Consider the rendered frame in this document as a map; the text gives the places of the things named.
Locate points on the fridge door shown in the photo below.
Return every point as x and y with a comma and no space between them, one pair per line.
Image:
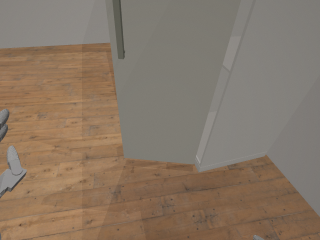
174,52

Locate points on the robot left hand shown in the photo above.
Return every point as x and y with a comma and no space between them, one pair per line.
15,173

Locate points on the handle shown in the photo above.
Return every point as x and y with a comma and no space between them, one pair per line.
118,28

